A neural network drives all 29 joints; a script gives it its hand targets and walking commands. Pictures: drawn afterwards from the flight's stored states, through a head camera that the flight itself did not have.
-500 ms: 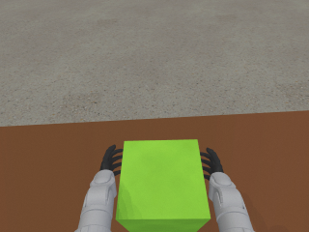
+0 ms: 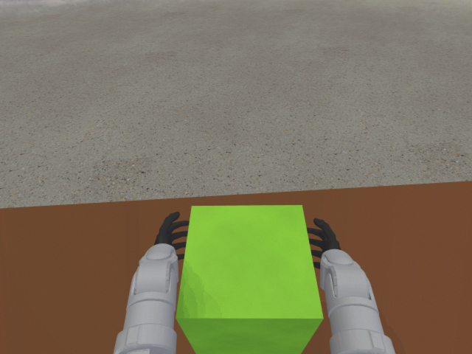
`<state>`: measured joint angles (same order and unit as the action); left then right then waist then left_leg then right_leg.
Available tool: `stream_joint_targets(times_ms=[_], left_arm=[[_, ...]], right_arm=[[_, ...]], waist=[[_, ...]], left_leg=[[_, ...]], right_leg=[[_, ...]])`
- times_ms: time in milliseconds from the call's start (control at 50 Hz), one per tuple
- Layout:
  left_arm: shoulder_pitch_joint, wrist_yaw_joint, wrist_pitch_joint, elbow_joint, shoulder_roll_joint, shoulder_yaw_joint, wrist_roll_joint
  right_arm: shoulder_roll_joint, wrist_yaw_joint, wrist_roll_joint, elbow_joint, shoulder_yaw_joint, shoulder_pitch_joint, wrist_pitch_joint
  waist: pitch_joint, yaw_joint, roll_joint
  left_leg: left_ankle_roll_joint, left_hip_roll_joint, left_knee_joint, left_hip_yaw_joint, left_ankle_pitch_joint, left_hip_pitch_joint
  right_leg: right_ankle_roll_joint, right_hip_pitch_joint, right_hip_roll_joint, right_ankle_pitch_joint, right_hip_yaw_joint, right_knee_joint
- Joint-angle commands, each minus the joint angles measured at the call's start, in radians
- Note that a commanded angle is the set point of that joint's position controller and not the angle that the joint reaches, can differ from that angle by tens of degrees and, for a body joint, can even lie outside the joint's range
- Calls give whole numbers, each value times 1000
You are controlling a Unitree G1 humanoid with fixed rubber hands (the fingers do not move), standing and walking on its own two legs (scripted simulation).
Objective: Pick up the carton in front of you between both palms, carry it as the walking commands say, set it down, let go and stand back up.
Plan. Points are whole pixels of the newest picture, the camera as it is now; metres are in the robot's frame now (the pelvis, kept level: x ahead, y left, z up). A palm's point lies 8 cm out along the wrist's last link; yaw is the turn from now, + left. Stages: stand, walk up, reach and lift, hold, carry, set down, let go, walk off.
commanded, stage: reach and lift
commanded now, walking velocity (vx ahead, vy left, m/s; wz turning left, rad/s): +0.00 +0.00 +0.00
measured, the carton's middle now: (247, 284) +0.29 +0.00 -0.06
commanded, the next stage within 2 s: hold in 0.64 s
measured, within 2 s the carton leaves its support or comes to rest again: neither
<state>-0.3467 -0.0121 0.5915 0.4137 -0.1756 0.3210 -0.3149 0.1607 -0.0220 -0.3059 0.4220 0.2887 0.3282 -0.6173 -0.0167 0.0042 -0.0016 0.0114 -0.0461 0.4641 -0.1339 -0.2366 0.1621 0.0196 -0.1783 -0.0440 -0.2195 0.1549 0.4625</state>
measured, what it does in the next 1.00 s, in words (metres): stands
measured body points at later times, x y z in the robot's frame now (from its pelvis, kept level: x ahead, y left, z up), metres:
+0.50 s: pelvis +0.02 +0.00 +0.01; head -0.02 +0.00 +0.46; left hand +0.32 +0.15 +0.04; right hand +0.32 -0.15 +0.03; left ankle +0.01 +0.13 -0.74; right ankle +0.03 -0.13 -0.74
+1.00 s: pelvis +0.01 +0.00 +0.01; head -0.05 +0.00 +0.45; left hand +0.31 +0.15 +0.06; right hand +0.31 -0.15 +0.05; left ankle +0.01 +0.13 -0.74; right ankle +0.03 -0.13 -0.74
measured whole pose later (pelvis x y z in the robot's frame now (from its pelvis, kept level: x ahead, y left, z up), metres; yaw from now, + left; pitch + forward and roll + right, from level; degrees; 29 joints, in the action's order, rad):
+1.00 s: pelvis +0.01 +0.00 +0.01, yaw +0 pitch -7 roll +0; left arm -0.30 -0.02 0.75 0.28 -0.16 0.25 -0.29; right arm 0.16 -0.02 -0.30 0.28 0.22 0.29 -0.78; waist -0.03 0.00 0.01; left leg 0.01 -0.03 0.38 -0.13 -0.22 0.04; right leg 0.01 -0.06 -0.03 -0.20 0.14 0.37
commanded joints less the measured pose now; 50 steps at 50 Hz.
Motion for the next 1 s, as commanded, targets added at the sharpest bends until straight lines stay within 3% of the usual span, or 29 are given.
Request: stream_joint_targets(times_ms=[0, 20, 60, 80, 120, 160, 180, 200, 220, 260, 300, 320, 340, 360, 420, 440, 520, 540, 600, 640, 660, 700, 720, 780, 880, 920, 960, 980], left_arm=[[-436, 273, 9, 61, -999, -540, 228], [-444, 274, 12, 58, -1004, -556, 249], [-428, 273, 16, 63, -984, -541, 239], [-405, 274, 18, 35, -980, -564, 237], [-394, 276, 23, 39, -970, -548, 231], [-377, 278, 25, 25, -963, -561, 249], [-377, 275, 26, 0, -958, -574, 253], [-368, 276, 27, -7, -959, -577, 261], [-350, 274, 34, -5, -957, -577, 264], [-336, 274, 35, -36, -946, -578, 256], [-343, 275, 40, -46, -951, -591, 267], [-329, 274, 44, -62, -933, -597, 266], [-322, 273, 46, -68, -938, -607, 267], [-337, 271, 45, -71, -933, -604, 268], [-302, 267, 53, -93, -936, -620, 276], [-310, 265, 55, -107, -951, -631, 284], [-305, 265, 69, -102, -940, -634, 283], [-312, 264, 71, -118, -928, -633, 285], [-276, 263, 79, -126, -934, -621, 287], [-328, 260, 86, -129, -927, -640, 298], [-337, 260, 92, -162, -938, -655, 312], [-353, 254, 109, -189, -953, -678, 325], [-331, 251, 120, -174, -948, -680, 333], [-352, 246, 137, -163, -924, -648, 307], [-352, 256, 144, -117, -934, -611, 298], [-394, 262, 140, -113, -941, -603, 292], [-425, 265, 140, -93, -944, -594, 285], [-439, 259, 139, -147, -952, -635, 316]], right_arm=[[949, 287, 262, -70, -563, 617, 49], [937, 281, 268, -70, -562, 599, 43], [946, 279, 271, -61, -559, 579, 36], [941, 278, 258, -84, -565, 552, 36], [932, 278, 256, -91, -560, 542, 29], [930, 276, 268, -109, -578, 516, 23], [945, 274, 282, -120, -590, 518, 19], [936, 270, 282, -144, -588, 509, 18], [930, 269, 283, -141, -599, 483, 12], [932, 267, 274, -158, -592, 472, 3], [935, 260, 288, -164, -610, 453, -2], [935, 260, 295, -179, -613, 448, -4], [934, 260, 291, -198, -616, 440, -3], [939, 261, 302, -185, -619, 460, -6], [937, 261, 303, -203, -629, 446, -12], [929, 258, 299, -224, -640, 416, -14], [923, 257, 308, -232, -633, 430, -23], [923, 255, 304, -227, -628, 412, -33], [904, 257, 305, -238, -634, 426, -44], [913, 259, 315, -232, -636, 427, -50], [899, 259, 303, -229, -632, 428, -57], [906, 257, 336, -294, -673, 464, -65], [895, 258, 338, -284, -666, 463, -76], [871, 258, 319, -234, -630, 463, -97], [892, 273, 302, -213, -596, 484, -103], [898, 277, 308, -211, -606, 530, -97], [898, 279, 302, -203, -597, 557, -100], [930, 279, 329, -210, -634, 543, -102]], waist=[[-254, 19, 4], [-246, -3, 9], [-248, 17, 8], [-243, -1, 13], [-213, -8, 8], [-237, -2, 1], [-243, 15, -9], [-258, 0, -15], [-254, 1, 4], [-232, 3, -21], [-244, -3, 6], [-251, 12, -5], [-243, -6, -4], [-254, 9, -1], [-252, 12, -7], [-256, -6, -4], [-241, -1, 14], [-227, -16, -5], [-210, 12, 9], [-212, -7, 19], [-211, -13, -7], [-259, -7, 26], [-252, -2, -4], [-185, -7, 29], [-168, -11, -2], [-164, -2, 27], [-168, -11, 4], [-179, -2, -43]], left_leg=[[9, -44, -92, 76, 121, -61], [11, -38, -93, 71, 140, -63], [9, -43, -99, 82, 152, -92], [11, -49, -110, 80, 154, -81], [9, -47, -114, 76, 176, -85], [13, -48, -115, 84, 182, -94], [10, -50, -120, 83, 210, -86], [9, -50, -117, 80, 245, -92], [14, -52, -120, 80, 236, -90], [10, -53, -130, 74, 240, -96], [11, -57, -120, 75, 253, -100], [12, -55, -135, 81, 265, -92], [14, -58, -132, 78, 257, -104], [13, -57, -132, 80, 261, -106], [9, -57, -136, 70, 287, -111], [16, -64, -130, 72, 311, -128], [15, -57, -146, 68, 290, -122], [15, -52, -143, 72, 291, -125], [16, -51, -149, 59, 284, -106], [16, -49, -146, 66, 268, -124], [19, -51, -147, 63, 287, -140], [20, -45, -139, 55, 324, -162], [16, -44, -154, 56, 297, -157], [22, -43, -163, 61, 265, -161], [17, -37, -167, 61, 207, -136], [14, -42, -171, 69, 175, -122], [13, -41, -165, 73, 143, -127], [-8, 110, -79, 50, -81, 13]], right_leg=[[-14, 79, -53, 58, -94, -85], [-20, 89, -53, 78, -89, -87], [-12, 81, -52, 88, -90, -98], [-11, 100, -55, 102, -84, -104], [-12, 81, -56, 105, -88, -116], [-9, 111, -55, 125, -89, -117], [-3, 134, -59, 179, -89, -114], [-2, 146, -63, 190, -92, -116], [-4, 157, -53, 205, -80, -118], [2, 145, -62, 201, -89, -121], [-4, 173, -47, 234, -73, -126], [3, 184, -58, 239, -83, -129], [2, 184, -54, 245, -74, -130], [3, 183, -53, 246, -79, -129], [3, 193, -58, 267, -76, -130], [3, 196, -52, 299, -69, -138], [-1, 204, -55, 274, -69, -136], [2, 193, -53, 273, -72, -142], [-1, 207, -55, 237, -81, -140], [1, 202, -55, 233, -73, -140], [1, 183, -54, 238, -75, -147], [-1, 217, -48, 276, -68, -135], [2, 223, -61, 243, -82, -138], [-4, 177, -55, 200, -78, -153], [-6, 180, -56, 160, -84, -154], [-7, 181, -55, 146, -87, -152], [-3, 184, -51, 122, -87, -152], [1, 62, 109, -87, -64, -84]])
